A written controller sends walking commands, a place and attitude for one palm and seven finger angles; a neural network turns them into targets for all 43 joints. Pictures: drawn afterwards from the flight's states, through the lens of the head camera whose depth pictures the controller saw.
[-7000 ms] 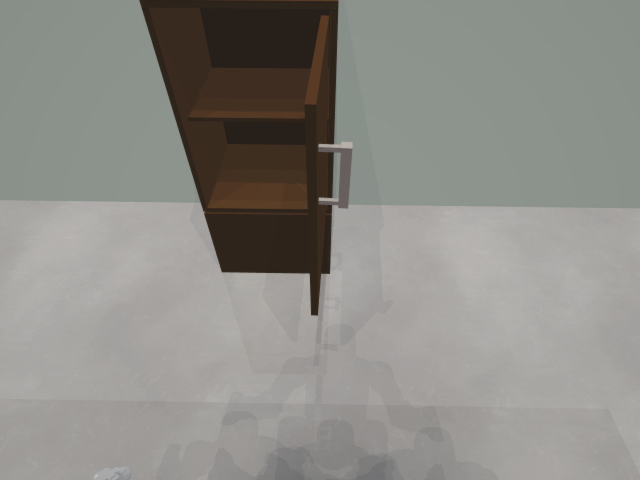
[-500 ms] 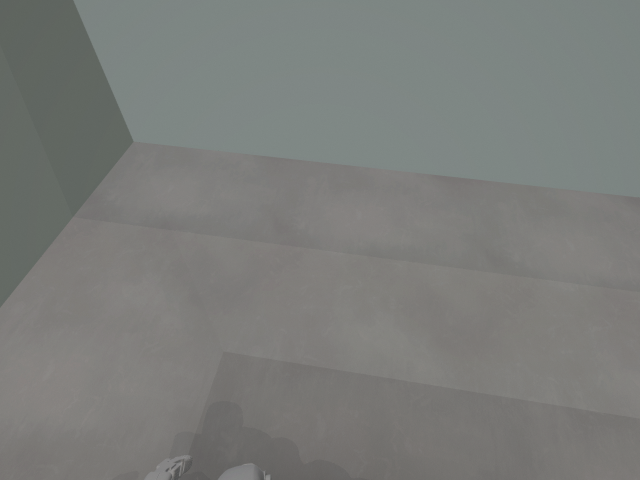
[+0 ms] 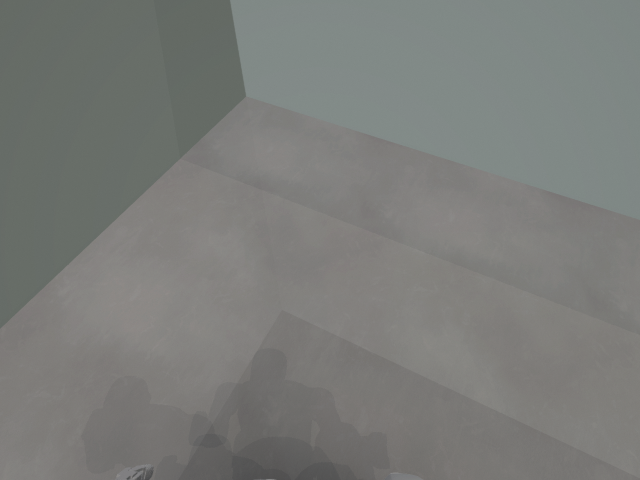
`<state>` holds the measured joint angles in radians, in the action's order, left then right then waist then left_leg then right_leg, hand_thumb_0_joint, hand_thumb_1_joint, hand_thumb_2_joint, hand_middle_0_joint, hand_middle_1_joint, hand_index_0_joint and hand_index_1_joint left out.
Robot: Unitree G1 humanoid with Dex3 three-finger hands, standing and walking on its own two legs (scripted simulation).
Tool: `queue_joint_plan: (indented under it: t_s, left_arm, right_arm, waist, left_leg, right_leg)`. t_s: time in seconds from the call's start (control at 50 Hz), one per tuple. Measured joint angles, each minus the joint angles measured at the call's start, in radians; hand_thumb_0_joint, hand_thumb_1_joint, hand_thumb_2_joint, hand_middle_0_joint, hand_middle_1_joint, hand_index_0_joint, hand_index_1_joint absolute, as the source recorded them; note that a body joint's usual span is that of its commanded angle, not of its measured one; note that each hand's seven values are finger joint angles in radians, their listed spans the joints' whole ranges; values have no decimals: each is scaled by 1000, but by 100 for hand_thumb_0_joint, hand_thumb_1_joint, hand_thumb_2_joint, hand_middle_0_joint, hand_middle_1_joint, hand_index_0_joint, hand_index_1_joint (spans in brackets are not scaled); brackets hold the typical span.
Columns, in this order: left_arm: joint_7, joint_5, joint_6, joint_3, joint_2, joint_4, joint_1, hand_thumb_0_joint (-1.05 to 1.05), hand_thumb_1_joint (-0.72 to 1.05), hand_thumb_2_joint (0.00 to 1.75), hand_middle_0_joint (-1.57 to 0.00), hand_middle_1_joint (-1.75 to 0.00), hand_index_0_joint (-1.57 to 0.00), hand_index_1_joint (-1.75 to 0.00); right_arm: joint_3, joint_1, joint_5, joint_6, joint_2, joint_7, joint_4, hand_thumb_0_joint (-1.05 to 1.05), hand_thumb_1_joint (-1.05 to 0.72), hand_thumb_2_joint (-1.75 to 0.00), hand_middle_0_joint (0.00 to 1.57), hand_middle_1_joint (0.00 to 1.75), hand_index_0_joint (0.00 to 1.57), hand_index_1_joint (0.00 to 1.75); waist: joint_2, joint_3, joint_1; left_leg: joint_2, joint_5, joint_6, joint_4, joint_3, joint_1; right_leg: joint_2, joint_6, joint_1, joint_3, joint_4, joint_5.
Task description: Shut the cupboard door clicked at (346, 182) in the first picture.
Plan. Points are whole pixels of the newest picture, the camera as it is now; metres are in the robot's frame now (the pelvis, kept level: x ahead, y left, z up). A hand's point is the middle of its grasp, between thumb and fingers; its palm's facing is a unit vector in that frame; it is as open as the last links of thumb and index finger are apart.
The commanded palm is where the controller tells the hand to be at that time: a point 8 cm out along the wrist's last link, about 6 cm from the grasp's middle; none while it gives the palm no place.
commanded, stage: walk to a spot facing it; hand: left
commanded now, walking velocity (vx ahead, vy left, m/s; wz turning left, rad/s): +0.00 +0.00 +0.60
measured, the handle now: out of the picture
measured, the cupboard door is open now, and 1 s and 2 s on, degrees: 87 87 87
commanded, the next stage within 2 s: none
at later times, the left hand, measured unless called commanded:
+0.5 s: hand out of the picture -0.04 +0.17 -0.17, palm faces +0.35 -0.90 -0.26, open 7.4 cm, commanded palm none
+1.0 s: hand out of the picture +0.00 +0.22 -0.15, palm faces +0.56 -0.78 -0.28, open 7.4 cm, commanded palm none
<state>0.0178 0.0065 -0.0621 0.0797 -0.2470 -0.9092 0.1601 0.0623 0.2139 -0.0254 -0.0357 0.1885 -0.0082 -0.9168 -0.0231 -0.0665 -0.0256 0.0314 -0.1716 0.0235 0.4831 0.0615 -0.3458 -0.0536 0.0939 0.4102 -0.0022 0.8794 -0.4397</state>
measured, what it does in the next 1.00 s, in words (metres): steps on the spot, turning left: right foot, then left foot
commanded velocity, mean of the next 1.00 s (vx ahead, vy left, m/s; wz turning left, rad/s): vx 0.00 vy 0.00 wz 0.60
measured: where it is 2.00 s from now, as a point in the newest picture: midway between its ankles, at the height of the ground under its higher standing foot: outside the picture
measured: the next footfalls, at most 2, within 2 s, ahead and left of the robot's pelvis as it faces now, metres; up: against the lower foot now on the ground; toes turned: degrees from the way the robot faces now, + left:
right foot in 0.10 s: +0.03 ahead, -0.15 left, +0.00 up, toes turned +2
left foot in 0.54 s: -0.03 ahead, +0.10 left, +0.00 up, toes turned +28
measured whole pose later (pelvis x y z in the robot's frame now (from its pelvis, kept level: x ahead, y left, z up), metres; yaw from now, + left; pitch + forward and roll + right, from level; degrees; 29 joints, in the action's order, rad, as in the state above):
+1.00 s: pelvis +0.01 -0.03 -0.01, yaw +36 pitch +2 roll +0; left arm 0.01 0.00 -0.03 0.05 -0.24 -0.84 0.11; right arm 0.07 0.21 -0.02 -0.05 0.23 -0.01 -0.91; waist -0.03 -0.08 -0.04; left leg 0.05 -0.28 -0.01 0.56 0.15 -0.30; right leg -0.03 0.09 0.31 -0.02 0.62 -0.32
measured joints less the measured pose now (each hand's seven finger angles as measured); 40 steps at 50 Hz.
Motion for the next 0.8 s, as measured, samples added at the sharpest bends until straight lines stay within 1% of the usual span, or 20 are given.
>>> queue_joint_plan:
  t_s: [0.04, 0.08, 0.1, 0.12, 0.14, 0.16, 0.2, 0.24, 0.28, 0.34, 0.4, 0.5, 0.54, 0.56, 0.58, 0.6, 0.64, 0.68, 0.74, 0.8]
  left_arm:
    - [0, -4, 8, -7, 11, 12, -9, 0, 91, 90, -20, -30, -19, -30]
    - [-1, -7, 22, -15, 21, 29, -10, 0, 91, 90, -20, -30, -19, -30]
    - [0, -2, 32, -18, 29, 35, -8, 0, 91, 90, -20, -30, -19, -30]
    - [2, 3, 37, -24, 41, 36, -7, 0, 91, 90, -20, -30, -19, -30]
    - [2, 6, 38, -33, 51, 38, -2, 0, 91, 90, -20, -30, -19, -30]
    - [3, 8, 38, -39, 61, 39, 7, 0, 91, 90, -20, -30, -20, -30]
    - [3, 9, 39, -45, 74, 36, 26, 0, 90, 90, -20, -30, -20, -30]
    - [2, 10, 40, -50, 80, 29, 40, 0, 90, 90, -20, -30, -20, -30]
    - [1, 12, 43, -54, 84, 25, 48, 0, 90, 90, -20, -30, -20, -30]
    - [-1, 14, 49, -57, 86, 23, 57, 0, 90, 90, -20, -30, -20, -30]
    - [-2, 18, 52, -55, 79, 22, 67, 0, 90, 90, -20, -30, -20, -30]
    - [-5, 22, 42, -41, 44, 10, 85, 0, 90, 90, -20, -30, -20, -30]
    - [-7, 17, 36, -32, 23, 2, 98, 0, 90, 90, -20, -30, -20, -30]
    - [-9, 11, 30, -25, 8, -3, 100, 0, 90, 90, -20, -30, -20, -30]
    - [-8, 8, 18, -19, -7, -11, 95, 0, 90, 90, -20, -30, -20, -30]
    - [-5, 8, 4, -14, -19, -16, 90, 0, 90, 90, -20, -30, -20, -30]
    - [-1, 10, -14, -7, -32, -25, 80, 0, 91, 90, -20, -30, -20, -30]
    - [-3, 9, -17, -3, -38, -25, 64, 0, 91, 90, -20, -30, -20, -30]
    - [-9, 8, -7, -2, -41, -5, 37, 0, 91, 90, -20, -30, -19, -30]
    - [-11, 7, 0, -6, -36, 18, 9, 0, 91, 90, -20, -30, -19, -30]
  right_arm:
    - [7, -3, 0, -8, 8, -2, -2, 0, -91, -90, 20, 30, 21, 30]
    - [15, -1, 4, -18, 18, -4, -3, 0, -91, -90, 20, 30, 21, 30]
    - [21, -1, 8, -22, 27, -5, -3, 0, -91, -90, 20, 30, 21, 30]
    - [30, -5, 10, -29, 37, -5, -8, 0, -91, -90, 20, 30, 21, 30]
    - [37, -6, 8, -35, 47, -5, -10, 0, -91, -90, 20, 30, 21, 30]
    - [42, -5, 6, -40, 56, -7, -12, 0, -91, -90, 20, 30, 21, 30]
    - [50, -10, 1, -46, 72, -13, -16, 1, -91, -90, 20, 29, 20, 30]
    - [55, -17, 1, -45, 83, -19, -13, 1, -91, -90, 20, 29, 20, 30]
    - [56, -21, 2, -45, 90, -21, -10, 0, -91, -90, 20, 29, 20, 30]
    - [54, -31, 4, -50, 95, -22, -15, 0, -91, -90, 20, 29, 20, 30]
    - [46, -51, 5, -56, 95, -21, -19, 0, -91, -90, 20, 29, 20, 30]
    - [26, -96, 11, -43, 82, -21, -4, 1, -92, -90, 20, 29, 20, 30]
    - [17, -105, 11, -28, 77, -23, 14, 1, -91, -90, 20, 29, 20, 30]
    - [15, -111, 9, -16, 71, -23, 20, 1, -91, -90, 20, 29, 20, 30]
    - [12, -118, 11, -6, 62, -22, 26, 0, -91, -90, 20, 29, 20, 30]
    - [7, -121, 12, 1, 55, -21, 31, 0, -91, -90, 20, 29, 20, 30]
    - [-2, -115, 11, 9, 43, -14, 37, 0, -91, -90, 20, 29, 20, 30]
    - [-7, -103, 9, 9, 35, -4, 39, 0, -91, -90, 20, 29, 20, 30]
    - [-12, -86, 8, 6, 29, 0, 31, 0, -91, -90, 20, 29, 21, 30]
    - [-13, -66, 7, 3, 25, -2, 22, 0, -91, -90, 20, 30, 21, 30]
  waist:
    - [-14, -1, -6]
    - [-21, 4, -6]
    - [-29, 7, -3]
    - [-43, 4, -1]
    - [-48, 5, -1]
    - [-48, 8, -1]
    - [-42, 13, 0]
    - [-34, 11, -5]
    - [-24, 5, -9]
    - [-11, -8, -4]
    - [2, -23, 11]
    - [31, -46, 43]
    - [41, -43, 48]
    - [56, -43, 48]
    - [71, -49, 51]
    - [77, -52, 55]
    - [71, -45, 55]
    - [59, -39, 48]
    - [47, -33, 42]
    - [41, -26, 35]
  left_leg:
    - [7, 1, -14, 16, 28, -15]
    - [21, -6, -32, 48, 54, -39]
    - [23, -35, -37, 86, 62, -59]
    - [23, -125, -46, 163, 64, -86]
    - [29, -204, -52, 268, 53, -117]
    - [32, -245, -56, 375, 35, -147]
    - [18, -245, -68, 554, -4, -189]
    - [-7, -211, -83, 658, -28, -206]
    - [-33, -190, -97, 688, -38, -201]
    - [-62, -197, -111, 646, -47, -169]
    - [-78, -229, -114, 550, -67, -124]
    - [-74, -250, -91, 292, -129, -14]
    - [-62, -154, -75, 137, -152, 52]
    - [-48, -145, -32, 110, -156, 62]
    - [-36, -157, -7, 130, -152, 52]
    - [-34, -169, 6, 144, -146, 49]
    - [-37, -170, 13, 131, -126, 58]
    - [-38, -146, 8, 92, -99, 75]
    - [-30, -111, 11, 36, -62, 99]
    - [-19, -91, 10, 6, -29, 108]
  right_leg:
    - [16, -8, -47, -1, -107, 9]
    - [25, -18, -116, -10, -267, 84]
    - [26, -42, -138, -20, -318, 104]
    - [29, -68, -139, -36, -310, 108]
    - [22, -87, -144, -51, -303, 106]
    - [11, -98, -154, -64, -308, 106]
    - [-8, -105, -179, -84, -335, 115]
    - [-24, -105, -199, -105, -361, 125]
    - [-38, -105, -213, -131, -376, 130]
    - [-55, -104, -224, -172, -383, 127]
    - [-73, -98, -224, -210, -371, 117]
    - [-110, -73, -206, -264, -311, 82]
    - [-130, -54, -187, -286, -251, 49]
    - [-148, -45, -158, -274, -186, 31]
    - [-151, -32, -118, -227, -93, -33]
    - [-135, -24, -77, -178, 5, -89]
    - [-102, -11, -7, -117, 159, -109]
    - [-80, -2, 41, -80, 240, -63]
    - [-66, 7, 77, -41, 249, 6]
    - [-56, 14, 78, -16, 192, 34]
